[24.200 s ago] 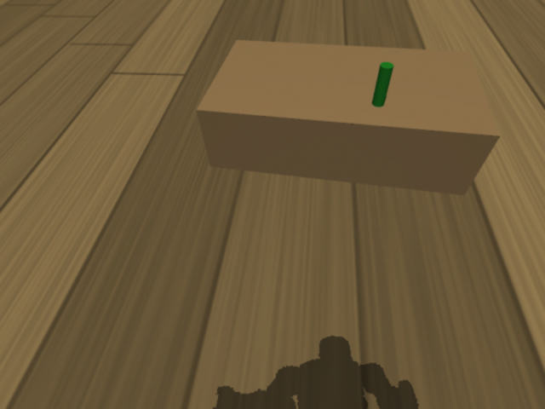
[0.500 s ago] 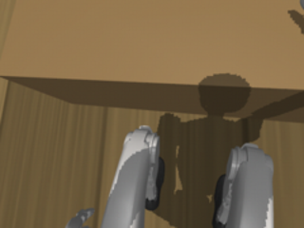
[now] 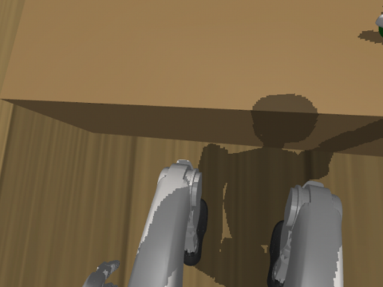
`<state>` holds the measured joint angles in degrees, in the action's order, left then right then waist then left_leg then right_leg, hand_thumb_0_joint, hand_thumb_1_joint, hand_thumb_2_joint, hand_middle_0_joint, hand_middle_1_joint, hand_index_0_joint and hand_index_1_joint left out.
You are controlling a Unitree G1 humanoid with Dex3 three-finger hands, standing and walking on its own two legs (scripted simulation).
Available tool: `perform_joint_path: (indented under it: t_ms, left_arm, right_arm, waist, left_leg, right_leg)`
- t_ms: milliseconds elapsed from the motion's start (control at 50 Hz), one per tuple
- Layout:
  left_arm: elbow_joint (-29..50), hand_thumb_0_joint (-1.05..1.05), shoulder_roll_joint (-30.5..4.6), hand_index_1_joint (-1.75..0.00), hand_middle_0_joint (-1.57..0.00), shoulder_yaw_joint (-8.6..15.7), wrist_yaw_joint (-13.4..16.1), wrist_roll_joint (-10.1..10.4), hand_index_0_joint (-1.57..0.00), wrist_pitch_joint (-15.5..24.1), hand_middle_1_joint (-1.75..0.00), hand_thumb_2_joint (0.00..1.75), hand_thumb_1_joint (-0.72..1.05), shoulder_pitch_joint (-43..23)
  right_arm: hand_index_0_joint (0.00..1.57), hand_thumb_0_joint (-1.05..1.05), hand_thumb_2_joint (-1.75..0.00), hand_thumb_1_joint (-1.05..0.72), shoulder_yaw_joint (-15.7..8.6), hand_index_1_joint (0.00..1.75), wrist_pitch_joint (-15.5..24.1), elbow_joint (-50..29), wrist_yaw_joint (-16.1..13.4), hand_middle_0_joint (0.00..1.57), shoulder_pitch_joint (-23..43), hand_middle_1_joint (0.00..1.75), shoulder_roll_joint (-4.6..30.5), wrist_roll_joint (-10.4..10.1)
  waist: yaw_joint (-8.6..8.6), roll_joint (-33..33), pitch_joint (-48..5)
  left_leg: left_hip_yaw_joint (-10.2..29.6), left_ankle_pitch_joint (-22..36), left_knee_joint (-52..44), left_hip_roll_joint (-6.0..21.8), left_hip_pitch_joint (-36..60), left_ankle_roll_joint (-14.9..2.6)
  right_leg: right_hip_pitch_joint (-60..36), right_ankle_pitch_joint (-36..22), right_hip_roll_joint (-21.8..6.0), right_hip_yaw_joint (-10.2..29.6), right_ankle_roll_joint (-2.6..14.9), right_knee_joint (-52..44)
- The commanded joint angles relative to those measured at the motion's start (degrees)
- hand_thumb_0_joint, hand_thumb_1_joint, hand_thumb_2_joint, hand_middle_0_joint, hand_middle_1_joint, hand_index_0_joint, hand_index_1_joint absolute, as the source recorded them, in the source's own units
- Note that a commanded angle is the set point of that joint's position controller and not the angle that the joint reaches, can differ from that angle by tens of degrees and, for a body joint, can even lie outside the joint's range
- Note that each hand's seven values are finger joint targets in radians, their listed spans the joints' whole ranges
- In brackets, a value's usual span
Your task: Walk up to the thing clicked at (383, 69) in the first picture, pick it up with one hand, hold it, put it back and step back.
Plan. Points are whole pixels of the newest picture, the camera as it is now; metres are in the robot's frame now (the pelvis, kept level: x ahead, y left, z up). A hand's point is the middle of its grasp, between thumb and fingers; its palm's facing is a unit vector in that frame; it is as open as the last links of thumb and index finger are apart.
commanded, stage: withdraw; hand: right
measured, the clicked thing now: out of the picture +0.58 -0.24 +0.05
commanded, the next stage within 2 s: rise in 0.14 s
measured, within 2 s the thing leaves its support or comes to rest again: neither
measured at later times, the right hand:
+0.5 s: hand out of the picture +0.55 -0.36 +0.16, palm faces +0.33 +0.88 -0.35, open 17.0 cm
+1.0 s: hand out of the picture +0.42 -0.30 +0.22, palm faces +0.27 +0.90 -0.34, open 17.5 cm
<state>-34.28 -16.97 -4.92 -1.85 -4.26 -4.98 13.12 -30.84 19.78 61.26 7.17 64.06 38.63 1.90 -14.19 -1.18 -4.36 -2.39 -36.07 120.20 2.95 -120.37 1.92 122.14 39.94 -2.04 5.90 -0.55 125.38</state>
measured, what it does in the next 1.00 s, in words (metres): rises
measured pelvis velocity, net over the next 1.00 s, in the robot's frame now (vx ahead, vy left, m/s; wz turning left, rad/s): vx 0.08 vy -0.01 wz -0.05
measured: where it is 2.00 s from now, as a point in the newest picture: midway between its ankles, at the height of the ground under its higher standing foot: (234, 256)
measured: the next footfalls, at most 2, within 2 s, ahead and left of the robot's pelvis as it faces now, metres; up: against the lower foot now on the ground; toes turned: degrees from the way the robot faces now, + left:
none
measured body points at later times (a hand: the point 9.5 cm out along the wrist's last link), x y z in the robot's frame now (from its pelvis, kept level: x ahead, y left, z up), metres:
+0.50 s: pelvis +0.02 +0.00 +0.14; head +0.23 -0.05 +0.53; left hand +0.06 +0.27 +0.03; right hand +0.53 -0.40 +0.18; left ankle +0.10 +0.14 -0.37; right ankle +0.07 -0.13 -0.37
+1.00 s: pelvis +0.08 -0.01 +0.30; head +0.18 -0.05 +0.74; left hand +0.14 +0.25 +0.19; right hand +0.41 -0.34 +0.25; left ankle +0.10 +0.14 -0.37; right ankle +0.07 -0.13 -0.37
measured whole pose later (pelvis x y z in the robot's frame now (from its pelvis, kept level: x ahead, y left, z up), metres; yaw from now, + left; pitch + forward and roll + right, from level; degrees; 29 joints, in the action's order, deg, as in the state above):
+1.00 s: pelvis +0.08 -0.01 +0.30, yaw -3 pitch +18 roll +4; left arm -35.6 -13.7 -1.6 2.9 2.4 -6.3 18.4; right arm -16.1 -0.3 48.0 -5.7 20.7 24.6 1.8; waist -6.0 -0.1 -5.6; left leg -3.2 -24.0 55.1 0.8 -49.2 1.8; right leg 51.1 28.9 -4.7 1.2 -0.4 61.6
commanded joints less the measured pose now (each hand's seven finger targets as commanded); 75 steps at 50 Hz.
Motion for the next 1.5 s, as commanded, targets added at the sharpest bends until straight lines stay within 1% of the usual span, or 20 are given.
perform_joint_path:
  t_ms: [0,100,240,260,280,300,400,540,640,740,800,940,1000,1060,1080,1120,1140,1160,1280,1480]
  left_arm:
    - [0.9,0.0,-13.9,-0.31,-0.21,5.2,1.3,0.8,-0.19,-0.1,-0.29,0.91,0.86,13.4]
    - [-0.1,0.0,-14.8,-0.31,-0.21,6.7,2.1,2.0,-0.19,0.4,-0.29,0.91,0.85,13.9]
    - [0.8,0.0,-12.8,-0.31,-0.21,4.9,1.8,3.5,-0.2,2.4,-0.3,0.91,0.85,12.6]
    - [1.1,0.0,-12.3,-0.31,-0.21,5.0,0.8,3.1,-0.21,0.5,-0.31,0.9,0.87,12.9]
    - [2.1,0.0,-12.0,-0.32,-0.21,5.2,0.2,3.5,-0.21,-0.2,-0.31,0.91,0.86,12.9]
    - [2.4,0.0,-11.8,-0.31,-0.21,5.5,-0.2,3.4,-0.21,-0.8,-0.31,0.91,0.86,13.1]
    - [3.4,0.0,-11.9,-0.3,-0.2,6.1,-0.9,4.0,-0.2,-2.4,-0.3,0.91,0.89,13.6]
    - [-0.2,0.0,-10.5,-0.3,-0.2,5.8,0.7,4.0,-0.2,-2.0,-0.29,0.9,0.9,12.9]
    - [0.2,0.0,-10.1,-0.3,-0.2,6.2,1.3,4.2,-0.2,-2.1,-0.29,0.9,0.9,14.0]
    - [1.6,0.0,-9.3,-0.3,-0.2,6.9,1.6,5.3,-0.2,-1.9,-0.29,0.9,0.9,13.2]
    - [2.9,0.0,-9.1,-0.3,-0.2,7.4,2.5,6.1,-0.2,-1.6,-0.29,0.9,0.9,12.4]
    - [2.7,0.0,-6.4,-0.3,-0.2,6.5,6.0,6.6,-0.2,0.5,-0.29,0.9,0.9,9.8]
    - [3.6,0.0,-4.6,-0.3,-0.2,6.0,7.0,6.6,-0.2,1.5,-0.29,0.9,0.9,8.3]
    - [4.1,0.0,-4.9,-0.3,-0.2,6.7,8.0,6.6,-0.2,2.4,-0.29,0.9,0.9,6.7]
    - [5.2,0.0,-4.0,-0.3,-0.2,6.2,7.9,6.7,-0.2,2.9,-0.29,0.9,0.9,5.2]
    - [5.1,0.0,-4.6,-0.3,-0.2,7.2,8.4,6.8,-0.2,3.3,-0.29,0.9,0.9,5.5]
    - [5.2,0.0,-3.9,-0.3,-0.2,7.0,8.5,6.7,-0.2,3.5,-0.29,0.9,0.9,4.8]
    - [6.4,0.0,-3.2,-0.3,-0.2,6.5,8.5,7.0,-0.2,3.9,-0.29,0.9,0.9,3.0]
    - [8.8,0.0,-2.1,-0.3,-0.2,6.5,10.1,7.1,-0.2,5.8,-0.29,0.9,0.9,-1.5]
    - [11.0,0.0,-0.8,-0.3,-0.2,5.8,12.3,5.9,-0.2,8.7,-0.3,0.9,0.9,-3.4]
  right_arm:
    - [0.14,0.0,-0.11,0.34,-3.3,0.11,2.5,-18.2,0.3,0.15,28.5,0.11,23.8,-1.0]
    - [0.08,0.0,-0.06,0.42,-2.8,0.05,-1.5,-12.1,3.3,0.09,25.9,0.05,25.1,-0.9]
    - [0.08,0.0,-0.05,0.4,0.2,0.03,-3.7,-3.9,9.5,0.07,19.7,0.03,20.1,-3.1]
    - [0.06,0.0,-0.09,0.39,-1.3,0.06,-6.8,1.5,6.1,0.05,14.0,0.06,31.7,6.6]
    - [0.06,0.0,-0.08,0.43,0.6,0.06,-8.1,-0.3,3.7,0.05,16.4,0.06,26.7,5.8]
    - [0.06,0.0,-0.08,0.45,1.7,0.06,-8.4,-5.4,2.7,0.05,21.5,0.06,26.2,6.3]
    - [0.05,0.0,-0.07,0.48,-1.1,0.06,-10.4,-15.9,-2.1,0.04,22.0,0.06,36.2,9.1]
    - [0.06,0.0,-0.12,0.45,1.7,0.07,-11.6,-5.0,-8.2,0.06,13.9,0.07,27.7,8.8]
    - [0.06,0.0,-0.09,0.49,5.2,0.06,-13.7,1.2,-9.1,0.06,0.5,0.06,19.0,6.5]
    - [0.05,0.0,-0.06,0.55,9.2,0.05,-15.5,-7.7,-9.6,0.05,-10.1,0.05,10.9,3.6]
    - [0.05,0.0,-0.03,0.59,9.0,0.05,-16.1,-17.2,-11.1,0.05,-16.6,0.05,11.3,2.3]
    - [0.05,0.0,-0.04,0.57,10.8,0.05,-16.8,-28.1,-15.3,0.05,-29.9,0.05,5.0,-0.8]
    - [0.05,0.0,-0.05,0.57,15.8,0.05,-18.0,-26.6,-15.8,0.05,-38.3,0.05,-5.0,-1.9]
    - [0.06,0.0,-0.06,0.54,18.1,0.06,-19.2,-29.1,-16.0,0.06,-44.6,0.06,-8.6,-2.6]
    - [0.05,0.0,-0.05,0.57,22.0,0.05,-19.5,-30.6,-15.6,0.05,-48.2,0.05,-13.2,-3.0]
    - [0.05,0.0,-0.05,0.56,21.5,0.05,-20.4,-34.5,-15.8,0.05,-51.5,0.05,-12.3,-3.3]
    - [0.05,0.0,-0.05,0.57,23.4,0.05,-21.1,-34.8,-15.6,0.05,-55.3,0.05,-14.2,-3.3]
    - [0.05,0.0,-0.05,0.56,25.5,0.05,-21.5,-38.7,-15.4,0.05,-56.6,0.05,-16.2,-3.7]
    - [0.05,0.0,-0.03,0.6,27.6,0.05,-24.5,-52.0,-16.0,0.05,-73.3,0.05,-18.3,-4.2]
    - [0.05,0.0,-0.04,0.58,27.6,0.05,-26.8,-64.1,-15.9,0.05,-79.6,0.05,-19.8,-3.5]
  waist:
    - [1.47,-17.8,-50.0]
    - [0.49,-17.0,-46.3]
    - [-0.39,-11.5,-36.6]
    - [4.84,-13.2,-37.7]
    - [2.48,-11.9,-38.1]
    - [2.55,-13.0,-39.9]
    - [6.11,-18.1,-50.7]
    - [4.89,-15.3,-35.0]
    - [4.85,-10.6,-31.2]
    - [6.5,-11.1,-30.9]
    - [8.88,-11.0,-32.9]
    - [11.34,-12.3,-24.4]
    - [10.68,-8.6,-19.0]
    - [10.67,-6.5,-15.9]
    - [11.08,-6.3,-15.2]
    - [11.57,-4.6,-16.1]
    - [11.38,-2.9,-14.3]
    - [11.74,-3.9,-12.6]
    - [13.34,0.6,-10.6]
    - [12.48,0.8,-3.8]
  left_leg:
    - [-1.8,13.3,-14.2,-2.0,30.4,-3.65]
    - [-1.7,10.3,-19.5,-2.3,31.8,-3.57]
    - [-1.9,10.5,-24.3,-2.5,31.0,-3.58]
    - [-1.0,9.8,-26.6,-3.0,33.7,-3.72]
    - [-1.2,10.4,-28.1,-3.1,34.8,-3.46]
    - [-0.9,9.2,-29.5,-3.1,36.0,-3.48]
    - [-0.4,14.6,-34.8,-3.3,46.5,-3.11]
    - [-1.2,14.6,-45.5,-3.9,49.3,-3.24]
    - [-1.7,21.7,-52.7,-4.5,58.3,-3.34]
    - [-2.3,25.9,-58.3,-4.9,65.4,-3.52]
    - [-2.0,27.8,-62.4,-4.9,73.1,-3.67]
    - [-1.8,29.5,-70.6,-4.2,83.6,-4.03]
    - [-2.0,29.2,-73.5,-4.0,87.7,-3.87]
    - [-2.3,28.6,-75.7,-3.8,89.5,-3.77]
    - [-2.6,29.5,-76.1,-3.8,90.2,-3.66]
    - [-2.6,31.4,-76.9,-3.6,92.9,-3.46]
    - [-2.9,32.1,-77.3,-3.6,93.5,-3.28]
    - [-2.9,31.0,-78.0,-3.6,93.5,-3.26]
    - [-2.5,29.4,-80.7,-3.4,97.4,-2.24]
    - [-0.5,20.9,-83.8,-2.2,94.9,-1.19]
  right_leg:
    - [-33.8,-14.9,0.4,-3.1,1.25,-18.6]
    - [-35.7,-11.7,0.0,-2.6,1.5,-23.4]
    - [-35.3,-12.6,-0.3,-1.7,2.24,-26.7]
    - [-40.0,-13.2,-0.3,-2.1,1.78,-31.1]
    - [-40.8,-12.9,-0.7,-1.6,1.93,-31.8]
    - [-42.3,-11.2,-0.6,-1.7,2.05,-33.1]
    - [-58.2,-20.4,-1.2,-1.6,1.25,-38.5]
    - [-64.8,-19.5,-1.8,-0.8,0.52,-48.9]
    - [-70.8,-28.3,-1.9,-1.4,0.88,-54.0]
    - [-81.3,-35.0,-2.3,-0.6,0.17,-61.7]
    - [-85.5,-35.9,-2.0,-1.7,0.17,-66.1]
    - [-92.7,-37.1,-1.1,-4.0,-0.28,-74.5]
    - [-92.3,-34.2,-0.5,-4.9,-0.04,-77.8]
    - [-93.9,-33.8,-0.4,-5.3,-0.16,-80.4]
    - [-95.1,-34.5,-0.3,-5.6,-0.15,-81.0]
    - [-96.6,-36.8,-0.2,-5.7,-0.1,-81.6]
    - [-96.5,-38.0,-0.2,-5.8,-0.15,-82.0]
    - [-96.9,-36.2,-0.1,-6.1,-0.13,-82.8]
    - [-97.5,-32.4,0.6,-7.1,0.64,-84.2]
    - [-95.8,-22.5,2.0,-8.2,1.25,-84.5]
